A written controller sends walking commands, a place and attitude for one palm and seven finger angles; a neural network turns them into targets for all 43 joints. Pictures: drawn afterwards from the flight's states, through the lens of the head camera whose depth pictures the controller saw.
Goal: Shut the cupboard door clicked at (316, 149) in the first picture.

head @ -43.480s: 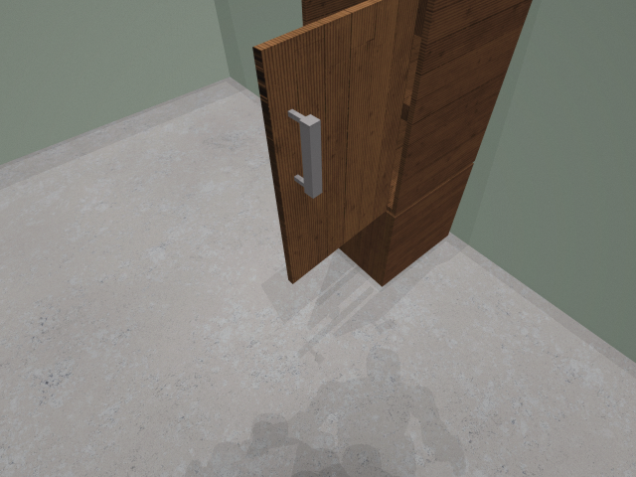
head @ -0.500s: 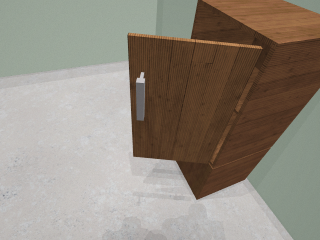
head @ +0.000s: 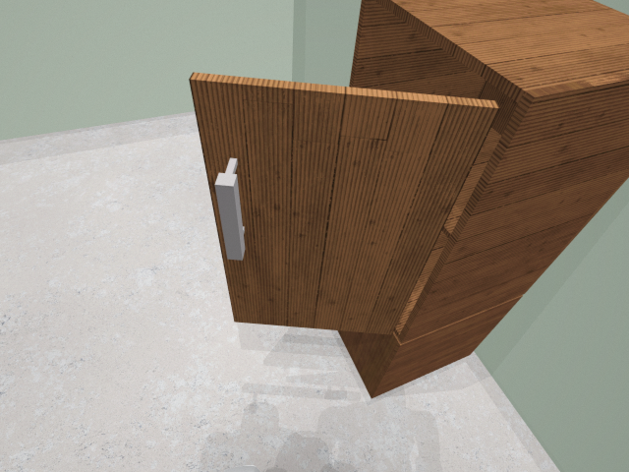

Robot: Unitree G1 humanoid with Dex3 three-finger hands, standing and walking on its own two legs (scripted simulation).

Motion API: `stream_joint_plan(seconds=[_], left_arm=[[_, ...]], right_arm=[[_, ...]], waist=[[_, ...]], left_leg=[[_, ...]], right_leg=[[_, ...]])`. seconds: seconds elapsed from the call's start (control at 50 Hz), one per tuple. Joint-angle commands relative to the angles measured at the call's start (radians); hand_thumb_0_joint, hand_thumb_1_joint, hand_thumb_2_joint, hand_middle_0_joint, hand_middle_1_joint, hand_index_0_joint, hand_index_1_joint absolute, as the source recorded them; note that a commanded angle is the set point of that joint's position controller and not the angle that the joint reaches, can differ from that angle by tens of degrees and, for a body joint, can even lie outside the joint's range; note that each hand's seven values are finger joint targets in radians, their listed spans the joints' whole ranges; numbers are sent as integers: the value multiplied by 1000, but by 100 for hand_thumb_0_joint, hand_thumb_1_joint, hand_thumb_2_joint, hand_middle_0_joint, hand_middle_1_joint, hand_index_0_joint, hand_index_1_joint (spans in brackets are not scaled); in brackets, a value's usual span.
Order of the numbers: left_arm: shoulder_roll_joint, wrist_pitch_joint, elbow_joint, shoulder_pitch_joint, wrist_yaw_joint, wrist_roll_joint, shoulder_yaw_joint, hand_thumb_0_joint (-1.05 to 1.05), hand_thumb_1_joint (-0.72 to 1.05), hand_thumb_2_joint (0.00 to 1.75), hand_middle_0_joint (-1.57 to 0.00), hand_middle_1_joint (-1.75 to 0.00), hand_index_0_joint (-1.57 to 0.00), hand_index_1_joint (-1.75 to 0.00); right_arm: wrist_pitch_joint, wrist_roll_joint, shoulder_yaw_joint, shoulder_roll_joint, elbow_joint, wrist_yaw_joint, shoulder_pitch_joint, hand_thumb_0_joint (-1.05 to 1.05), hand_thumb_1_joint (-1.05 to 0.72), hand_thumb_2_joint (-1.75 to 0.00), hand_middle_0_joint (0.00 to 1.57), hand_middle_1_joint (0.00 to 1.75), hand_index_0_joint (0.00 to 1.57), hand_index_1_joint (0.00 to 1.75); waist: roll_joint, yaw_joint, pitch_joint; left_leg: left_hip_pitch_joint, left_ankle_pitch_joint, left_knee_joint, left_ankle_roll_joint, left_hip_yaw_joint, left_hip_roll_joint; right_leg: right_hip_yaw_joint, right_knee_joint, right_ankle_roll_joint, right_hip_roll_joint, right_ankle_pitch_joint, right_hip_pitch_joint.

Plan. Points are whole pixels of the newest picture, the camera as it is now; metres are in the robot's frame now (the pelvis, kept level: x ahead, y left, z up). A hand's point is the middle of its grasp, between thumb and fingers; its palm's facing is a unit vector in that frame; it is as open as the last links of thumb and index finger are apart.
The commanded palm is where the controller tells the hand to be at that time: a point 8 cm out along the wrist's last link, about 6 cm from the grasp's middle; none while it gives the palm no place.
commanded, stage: come to a stop and stand still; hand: left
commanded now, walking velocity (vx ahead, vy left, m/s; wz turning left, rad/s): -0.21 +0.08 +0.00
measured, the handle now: (234, 210) +0.46 +0.15 +0.06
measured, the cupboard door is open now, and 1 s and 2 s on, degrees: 64 64 64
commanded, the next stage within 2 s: look again from close up in 1.64 s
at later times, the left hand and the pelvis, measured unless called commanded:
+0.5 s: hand out of the picture +0.04 +0.16 -0.18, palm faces +0.03 -0.98 -0.22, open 7.4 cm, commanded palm none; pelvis +0.01 -0.02 -0.01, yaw +0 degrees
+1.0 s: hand out of the picture -0.03 +0.15 -0.17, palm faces +0.04 -0.99 -0.13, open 7.4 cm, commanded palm none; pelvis +0.01 -0.01 +0.01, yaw +0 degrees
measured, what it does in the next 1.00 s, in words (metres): steps on the spot: left foot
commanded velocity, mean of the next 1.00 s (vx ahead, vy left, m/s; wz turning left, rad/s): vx -0.06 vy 0.00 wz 0.00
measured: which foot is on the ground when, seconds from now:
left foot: up 0.00-0.04, down 0.06-1.00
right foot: down 0.00-1.00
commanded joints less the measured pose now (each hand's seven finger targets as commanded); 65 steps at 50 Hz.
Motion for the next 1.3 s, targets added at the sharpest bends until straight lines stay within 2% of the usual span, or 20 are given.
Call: stream_joint_plan(seconds=[0.0,0.02,0.04,0.06,0.08,0.1,0.14,0.2,0.24,0.26,0.32,0.36,0.4,0.44,0.5,0.58,0.6,0.78,1.2,1.28], left_arm=[[69,1,-13,67,1,-11,6,0,90,90,-20,-30,-20,-30],[39,6,-12,90,-3,-18,-4,0,90,90,-20,-30,-20,-30],[4,11,-16,127,-1,-28,-11,0,90,90,-20,-30,-20,-30],[30,18,-18,100,3,-25,-10,0,90,90,-20,-30,-20,-30],[12,21,-15,86,6,-21,-12,0,90,90,-20,-30,-20,-30],[4,29,2,90,9,-20,-13,0,90,90,-20,-30,-20,-30],[34,33,19,88,9,-20,-8,0,90,90,-20,-30,-20,-30],[52,31,12,87,10,-16,1,0,90,90,-20,-30,-20,-30],[67,34,-11,71,8,-9,8,0,90,90,-20,-30,-20,-30],[71,39,-25,58,8,-8,11,0,90,90,-20,-30,-20,-30],[82,38,-49,47,10,-3,13,0,90,90,-20,-30,-20,-30],[109,36,-65,19,9,-5,15,0,90,90,-20,-30,-20,-30],[124,36,-80,-19,9,-6,11,0,90,90,-20,-30,-20,-30],[127,38,-93,-63,8,-6,10,0,90,90,-20,-30,-20,-30],[117,35,-97,-75,3,-11,5,0,90,90,-20,-30,-20,-30],[102,42,-73,-34,0,-11,3,0,90,90,-20,-30,-20,-30],[99,41,-66,-17,-1,-9,0,0,90,90,-20,-30,-20,-30],[81,22,-9,32,-5,-15,-5,0,90,90,-20,-30,-20,-30],[15,11,85,121,9,-12,-24,0,90,90,-20,-30,-20,-30],[14,9,89,120,10,-15,-24,0,90,90,-20,-30,-20,-30]], right_arm=[[-46,7,15,-12,-13,-7,121,0,-90,-90,20,30,20,30],[-53,6,12,-74,-2,-18,157,0,-90,-90,20,30,20,30],[-55,8,7,-139,-13,-33,154,0,-90,-90,20,30,20,30],[-42,9,6,-153,-21,-44,117,0,-90,-90,20,30,20,30],[-41,6,11,-153,-33,-47,65,0,-90,-90,20,30,20,30],[-46,10,22,-126,-31,-54,3,0,-90,-90,20,30,20,30],[-42,20,23,-113,-27,-58,-30,0,-90,-90,20,30,20,30],[-30,27,-4,-144,-44,-61,-42,0,-90,-90,20,30,20,30],[-18,27,-18,-162,-62,-60,-50,0,-90,-90,20,30,20,30],[-11,24,-23,-157,-68,-57,-62,0,-90,-90,20,30,20,30],[4,20,-24,-132,-82,-49,-83,0,-90,-90,20,30,20,30],[15,21,-18,-94,-85,-37,-81,0,-90,-90,20,30,20,30],[27,20,-10,-65,-85,-28,-87,0,-90,-90,20,30,20,30],[30,17,-8,-62,-78,-22,-84,0,-90,-90,20,30,20,30],[17,16,2,-72,-57,-20,-61,0,-90,-90,20,30,20,30],[10,8,10,-102,-54,-15,-85,0,-90,-90,20,30,20,30],[8,9,12,-97,-52,-16,-80,0,-90,-90,20,30,20,30],[-9,12,22,-98,-8,-20,14,0,-90,-90,20,30,20,30],[-24,23,36,-46,69,-33,73,0,-90,-90,20,30,20,30],[-30,21,38,-50,70,-35,72,0,-90,-90,20,30,20,30]], waist=[[13,-29,46],[176,-28,9],[321,-5,-44],[224,-6,-35],[162,9,-15],[250,33,22],[221,31,4],[74,27,-48],[43,17,-81],[54,16,-76],[-27,16,-67],[-109,9,-61],[-169,4,-7],[-153,-6,30],[-53,-8,51],[65,25,129],[54,33,150],[51,18,46],[11,16,104],[17,16,78]], left_leg=[[301,211,-382,-24,9,-12],[372,379,-454,8,-145,105],[411,631,-523,110,-382,312],[343,762,-530,185,-394,357],[260,754,-525,180,-312,315],[223,832,-530,163,-275,282],[290,976,-473,135,-201,237],[374,965,-397,100,-165,204],[352,808,-370,66,-132,167],[332,717,-376,59,-126,157],[267,509,-317,21,-74,96],[227,256,-272,-16,-34,26],[214,75,-251,-33,-28,-14],[233,66,-250,-35,-40,-11],[280,158,-384,-21,-83,32],[105,-71,-555,-4,-179,72],[87,-86,-574,-2,-183,72],[167,-24,-586,-9,-171,63],[239,113,-582,-3,-140,60],[266,158,-575,-2,-136,61]], right_leg=[[103,5,-93,-131,96,-153],[70,129,-42,-72,65,-189],[49,222,12,-34,-152,-245],[101,296,13,-32,-272,-186],[120,289,8,-36,-269,-115],[116,261,17,-52,-230,-113],[119,173,25,-58,-97,-82],[112,57,24,-42,105,-61],[143,70,16,-63,321,-49],[146,87,11,-70,326,-56],[210,52,-18,-110,454,-41],[280,-13,-71,-187,438,-50],[311,-99,-109,-223,276,-119],[301,-128,-115,-213,142,-186],[238,-104,-58,-136,-2,-210],[195,-114,-13,-66,-161,-126],[189,-123,-11,-63,-149,-107],[178,-144,-16,-73,-77,-57],[161,-134,-7,-81,50,-63],[161,-127,-5,-86,81,-50]])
